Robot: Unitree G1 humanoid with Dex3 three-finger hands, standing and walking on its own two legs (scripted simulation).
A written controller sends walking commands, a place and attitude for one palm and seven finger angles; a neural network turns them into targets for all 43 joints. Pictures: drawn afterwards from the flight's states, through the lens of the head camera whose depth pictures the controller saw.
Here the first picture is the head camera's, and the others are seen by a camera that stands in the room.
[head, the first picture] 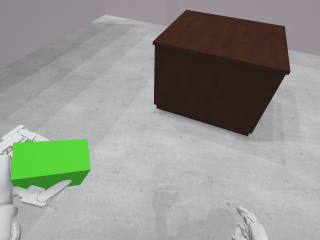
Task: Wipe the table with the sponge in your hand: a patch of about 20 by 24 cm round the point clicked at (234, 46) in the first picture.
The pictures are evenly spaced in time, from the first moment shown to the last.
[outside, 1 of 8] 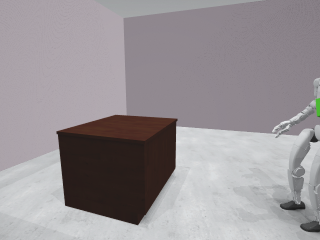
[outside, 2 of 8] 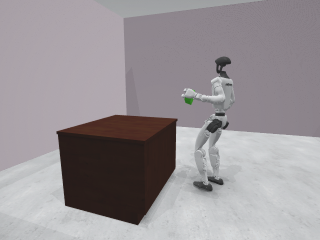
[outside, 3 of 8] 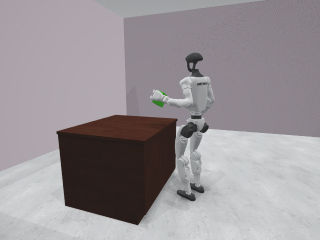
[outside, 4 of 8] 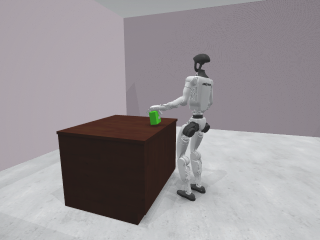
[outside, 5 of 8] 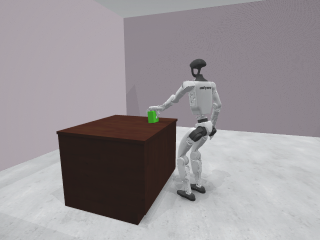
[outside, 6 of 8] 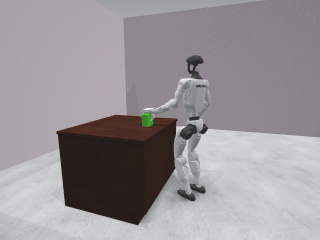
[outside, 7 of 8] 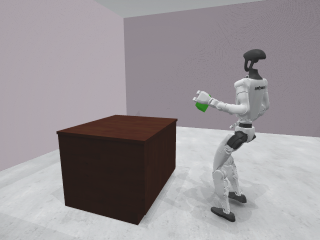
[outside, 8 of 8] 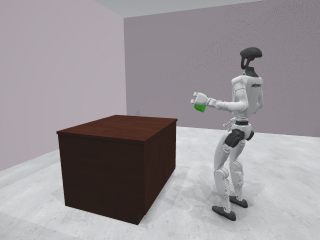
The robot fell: no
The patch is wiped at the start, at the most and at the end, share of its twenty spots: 0.00 1.00 1.00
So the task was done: yes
